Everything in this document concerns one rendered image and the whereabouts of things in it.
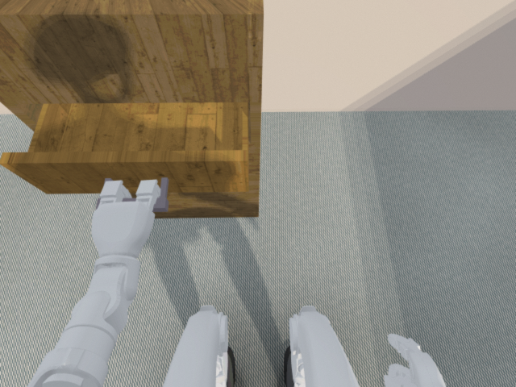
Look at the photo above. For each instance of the cabinet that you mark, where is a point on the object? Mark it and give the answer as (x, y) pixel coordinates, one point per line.
(139, 51)

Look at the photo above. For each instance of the handle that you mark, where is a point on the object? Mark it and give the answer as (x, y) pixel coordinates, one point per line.
(162, 203)

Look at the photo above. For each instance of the robot left forearm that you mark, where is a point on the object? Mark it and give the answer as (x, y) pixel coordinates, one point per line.
(80, 357)

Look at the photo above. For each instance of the drawer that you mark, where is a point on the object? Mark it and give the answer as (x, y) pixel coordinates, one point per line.
(198, 146)

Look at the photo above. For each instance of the robot thigh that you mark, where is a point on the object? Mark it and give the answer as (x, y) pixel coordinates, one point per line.
(324, 360)
(194, 362)

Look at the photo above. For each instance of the right robot hand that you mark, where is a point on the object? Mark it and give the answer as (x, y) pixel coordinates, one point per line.
(423, 371)

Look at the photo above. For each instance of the left robot thigh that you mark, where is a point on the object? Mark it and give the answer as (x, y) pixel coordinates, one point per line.
(194, 362)

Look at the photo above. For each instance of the left robot hand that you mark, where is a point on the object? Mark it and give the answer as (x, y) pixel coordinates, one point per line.
(123, 228)

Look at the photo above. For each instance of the right robot thigh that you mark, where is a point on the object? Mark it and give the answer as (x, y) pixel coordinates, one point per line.
(324, 360)

